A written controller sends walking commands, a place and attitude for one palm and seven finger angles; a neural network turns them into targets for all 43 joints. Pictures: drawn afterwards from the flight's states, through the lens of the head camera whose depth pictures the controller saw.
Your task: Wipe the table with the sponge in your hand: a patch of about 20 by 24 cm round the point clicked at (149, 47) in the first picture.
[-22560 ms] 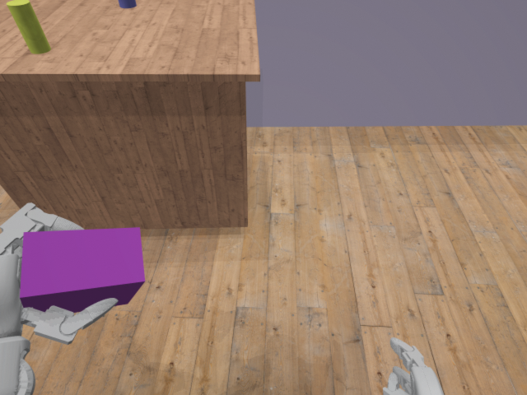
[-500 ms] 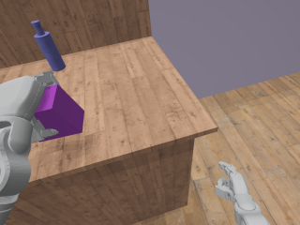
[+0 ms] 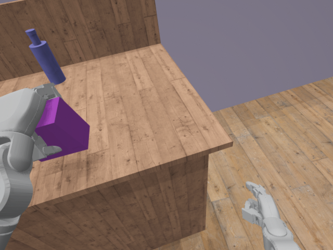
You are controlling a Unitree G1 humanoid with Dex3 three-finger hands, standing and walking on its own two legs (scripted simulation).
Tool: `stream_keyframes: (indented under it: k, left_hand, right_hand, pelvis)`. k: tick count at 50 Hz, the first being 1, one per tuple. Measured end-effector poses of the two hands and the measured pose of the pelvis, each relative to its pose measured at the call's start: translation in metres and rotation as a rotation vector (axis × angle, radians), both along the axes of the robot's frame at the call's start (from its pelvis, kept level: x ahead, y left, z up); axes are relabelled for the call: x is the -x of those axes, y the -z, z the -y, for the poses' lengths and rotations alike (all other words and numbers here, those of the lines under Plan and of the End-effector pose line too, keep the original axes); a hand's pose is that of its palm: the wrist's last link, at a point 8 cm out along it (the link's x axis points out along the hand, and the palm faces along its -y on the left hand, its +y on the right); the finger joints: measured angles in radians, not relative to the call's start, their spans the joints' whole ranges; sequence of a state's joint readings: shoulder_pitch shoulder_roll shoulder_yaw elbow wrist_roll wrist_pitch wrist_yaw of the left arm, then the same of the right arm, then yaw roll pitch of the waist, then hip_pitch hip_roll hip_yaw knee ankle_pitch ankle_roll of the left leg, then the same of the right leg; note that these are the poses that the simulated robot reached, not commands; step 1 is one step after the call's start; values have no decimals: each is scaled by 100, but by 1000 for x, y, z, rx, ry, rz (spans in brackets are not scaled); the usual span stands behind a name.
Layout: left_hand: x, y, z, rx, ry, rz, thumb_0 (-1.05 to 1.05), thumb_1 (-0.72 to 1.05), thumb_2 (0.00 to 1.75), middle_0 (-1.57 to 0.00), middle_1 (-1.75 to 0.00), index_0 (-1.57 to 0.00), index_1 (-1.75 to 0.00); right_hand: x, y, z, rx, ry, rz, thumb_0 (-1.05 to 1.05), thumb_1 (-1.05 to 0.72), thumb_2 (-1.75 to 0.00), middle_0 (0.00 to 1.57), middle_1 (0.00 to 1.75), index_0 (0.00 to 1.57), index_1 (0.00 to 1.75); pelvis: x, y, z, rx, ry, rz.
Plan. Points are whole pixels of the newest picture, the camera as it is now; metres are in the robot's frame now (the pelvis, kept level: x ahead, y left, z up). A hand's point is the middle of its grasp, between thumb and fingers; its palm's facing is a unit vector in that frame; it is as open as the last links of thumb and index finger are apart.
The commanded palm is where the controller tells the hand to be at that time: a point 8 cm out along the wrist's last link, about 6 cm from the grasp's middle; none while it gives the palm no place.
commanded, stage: move the sponge above the wiping area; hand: left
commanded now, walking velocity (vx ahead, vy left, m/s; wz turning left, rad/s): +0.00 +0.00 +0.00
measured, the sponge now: (55, 135) +0.26 +0.29 +0.19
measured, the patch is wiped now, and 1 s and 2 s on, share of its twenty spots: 0.00 0.00 0.00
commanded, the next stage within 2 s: none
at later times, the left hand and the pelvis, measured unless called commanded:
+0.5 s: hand (50, 128) +0.26 +0.29 +0.21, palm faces +0.20 -0.04 -0.98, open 10.4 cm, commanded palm +0.21 +0.29 +0.29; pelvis +0.00 -0.01 +0.00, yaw +0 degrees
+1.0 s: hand (49, 130) +0.26 +0.31 +0.20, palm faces +0.14 -0.02 -0.99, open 10.4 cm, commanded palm +0.22 +0.30 +0.27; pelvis +0.00 -0.01 +0.00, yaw +0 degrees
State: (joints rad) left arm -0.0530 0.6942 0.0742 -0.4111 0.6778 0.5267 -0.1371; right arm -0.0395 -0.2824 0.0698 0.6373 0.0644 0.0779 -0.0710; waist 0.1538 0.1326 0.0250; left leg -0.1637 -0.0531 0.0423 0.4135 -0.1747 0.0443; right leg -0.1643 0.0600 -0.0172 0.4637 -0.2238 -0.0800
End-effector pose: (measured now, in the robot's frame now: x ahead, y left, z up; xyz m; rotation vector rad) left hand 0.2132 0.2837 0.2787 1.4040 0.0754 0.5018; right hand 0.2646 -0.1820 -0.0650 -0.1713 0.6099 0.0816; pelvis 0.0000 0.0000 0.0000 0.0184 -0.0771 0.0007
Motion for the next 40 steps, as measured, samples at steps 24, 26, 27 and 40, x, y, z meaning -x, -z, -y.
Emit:
stream_keyframes:
  k: [24,26,27,40]
  left_hand:
    - [-13,15,2,-29,-42,-94,-1,-53,104,-68,-131,-72,-130]
    - [-12,17,0,-32,-47,-107,-1,-53,104,-68,-131,-72,-130]
    - [-12,18,-1,-34,-50,-114,-1,-53,104,-68,-131,-72,-130]
    - [-16,28,-12,-45,-76,-169,-1,-53,104,-68,-131,-72,-130]
  right_hand:
    - [9,9,26,6,39,-21,1,-90,-90,20,30,20,30]
    - [10,10,29,10,44,-24,2,-90,-90,20,30,20,30]
    - [11,11,30,12,47,-26,2,-90,-90,20,30,20,30]
    - [13,14,37,30,66,-29,2,-90,-90,20,30,20,30]
  pelvis:
    - [-2,1,13,-7,3,-2]
    - [-2,1,14,-7,3,-3]
    - [-2,2,15,-7,3,-3]
    - [-2,3,15,-4,-4,2]
